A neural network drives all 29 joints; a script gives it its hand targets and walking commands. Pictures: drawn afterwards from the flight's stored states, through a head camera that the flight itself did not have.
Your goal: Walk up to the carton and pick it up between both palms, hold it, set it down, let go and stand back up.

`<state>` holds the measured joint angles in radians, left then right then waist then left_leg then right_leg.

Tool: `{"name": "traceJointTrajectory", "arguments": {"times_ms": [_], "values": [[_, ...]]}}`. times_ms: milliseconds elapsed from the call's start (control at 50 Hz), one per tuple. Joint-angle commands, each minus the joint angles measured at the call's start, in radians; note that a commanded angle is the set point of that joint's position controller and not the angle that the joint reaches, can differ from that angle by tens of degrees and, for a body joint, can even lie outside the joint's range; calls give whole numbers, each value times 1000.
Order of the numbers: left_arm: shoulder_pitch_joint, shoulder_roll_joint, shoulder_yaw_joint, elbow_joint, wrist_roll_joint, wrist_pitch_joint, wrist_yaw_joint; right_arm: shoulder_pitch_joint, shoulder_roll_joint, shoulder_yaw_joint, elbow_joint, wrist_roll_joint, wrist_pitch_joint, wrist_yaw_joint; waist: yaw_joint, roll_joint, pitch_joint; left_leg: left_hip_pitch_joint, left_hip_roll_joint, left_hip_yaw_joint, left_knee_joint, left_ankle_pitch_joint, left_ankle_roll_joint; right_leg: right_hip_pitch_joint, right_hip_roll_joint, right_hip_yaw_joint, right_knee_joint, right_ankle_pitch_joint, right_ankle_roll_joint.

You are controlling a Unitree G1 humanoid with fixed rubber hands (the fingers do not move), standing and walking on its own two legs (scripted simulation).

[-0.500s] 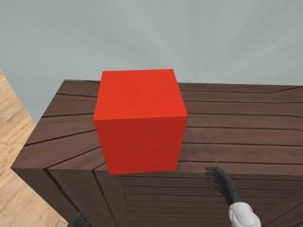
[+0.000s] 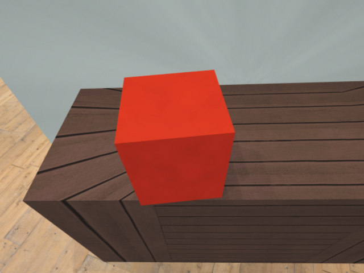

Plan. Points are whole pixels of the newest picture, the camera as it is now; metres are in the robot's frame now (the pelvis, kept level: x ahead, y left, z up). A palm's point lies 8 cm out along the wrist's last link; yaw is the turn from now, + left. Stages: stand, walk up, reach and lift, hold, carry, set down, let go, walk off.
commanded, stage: stand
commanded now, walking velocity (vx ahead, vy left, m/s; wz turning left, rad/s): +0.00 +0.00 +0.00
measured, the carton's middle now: (175, 140) +0.41 +0.01 +0.06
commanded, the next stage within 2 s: none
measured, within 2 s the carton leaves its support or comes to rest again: neither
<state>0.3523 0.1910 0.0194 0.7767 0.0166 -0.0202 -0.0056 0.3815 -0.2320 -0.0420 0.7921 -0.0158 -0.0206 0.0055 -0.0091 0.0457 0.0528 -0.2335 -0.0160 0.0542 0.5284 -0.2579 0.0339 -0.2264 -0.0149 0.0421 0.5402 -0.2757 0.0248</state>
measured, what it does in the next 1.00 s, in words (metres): stands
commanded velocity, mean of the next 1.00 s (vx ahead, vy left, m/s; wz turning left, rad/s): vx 0.00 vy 0.00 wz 0.00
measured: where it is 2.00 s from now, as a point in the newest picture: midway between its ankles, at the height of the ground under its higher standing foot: outside the picture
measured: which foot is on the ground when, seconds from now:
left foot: down 0.00-1.00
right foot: down 0.00-1.00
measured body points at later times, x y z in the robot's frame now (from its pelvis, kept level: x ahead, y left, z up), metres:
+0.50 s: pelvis +0.00 -0.01 +0.00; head +0.00 -0.03 +0.45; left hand +0.07 +0.23 -0.13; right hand +0.05 -0.26 -0.14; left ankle +0.02 +0.10 -0.73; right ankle +0.01 -0.14 -0.73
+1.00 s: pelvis +0.01 -0.03 +0.00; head +0.01 -0.04 +0.45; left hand +0.05 +0.21 -0.14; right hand +0.03 -0.27 -0.15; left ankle +0.02 +0.10 -0.73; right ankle +0.01 -0.14 -0.73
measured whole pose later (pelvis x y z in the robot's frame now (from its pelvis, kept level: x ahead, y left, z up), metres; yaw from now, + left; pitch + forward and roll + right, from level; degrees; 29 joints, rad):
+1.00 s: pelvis +0.01 -0.03 +0.00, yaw +0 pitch -3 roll +0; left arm 0.31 0.18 -0.01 0.94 0.00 -0.02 0.03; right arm 0.34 -0.21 0.01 0.96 0.00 -0.01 -0.02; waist -0.01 0.02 0.03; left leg -0.18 0.02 0.03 0.47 -0.24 -0.01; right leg -0.18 0.02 0.02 0.49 -0.27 -0.02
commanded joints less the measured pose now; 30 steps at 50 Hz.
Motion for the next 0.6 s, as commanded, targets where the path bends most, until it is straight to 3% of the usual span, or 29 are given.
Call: {"name": "traceJointTrajectory", "arguments": {"times_ms": [0,60,80,120,160,260,280,400,500,580], "values": [[4,156,38,-103,0,-34,15,-20,-150,-33,-101,5,-36,-10,20,-64,-22,-50,132,-178,-166,-8,13,10,-68,62,-93,71,-43],[-3,175,38,-90,-5,-35,19,25,-152,-27,-84,3,-31,-12,2,-90,-15,-11,120,-161,-158,45,5,-16,-73,77,-99,99,-47],[-4,161,31,-89,-9,-34,19,16,-156,-29,-75,2,-29,-13,10,-86,-11,-11,121,-161,-158,34,4,-23,-68,74,-103,87,-43],[-4,162,34,-75,-6,-30,22,27,-152,-29,-65,4,-29,-13,7,-43,-28,-20,124,-178,-179,28,-1,-1,-68,69,-93,86,-42],[-4,155,31,-69,-5,-26,23,13,-154,-29,-60,5,-24,-14,9,-15,18,-58,132,-185,-211,-58,-4,-17,-62,72,-96,46,-37],[-15,163,26,-47,-4,-33,29,24,-138,-15,-39,7,-24,-13,-1,-50,31,-17,122,-149,-164,78,4,-39,-79,83,-122,105,-40],[-17,165,28,-48,-3,-34,29,25,-138,-15,-38,5,-25,-14,0,-29,1,-6,120,-145,-159,83,6,-15,-79,86,-119,105,-43],[-16,171,24,-23,-10,-29,28,12,-141,-13,-16,8,-15,-14,0,-78,66,-7,112,-141,-167,24,0,-75,-73,94,-155,66,-45],[-17,160,27,5,-9,-28,27,10,-145,-4,2,9,-19,-20,-1,-39,7,17,116,-143,-170,9,3,-46,-70,98,-152,77,-49],[-2,176,24,19,-10,-27,30,17,-135,2,25,10,-14,-22,2,-80,36,17,120,-136,-162,45,1,-43,-73,100,-163,93,-46]]}}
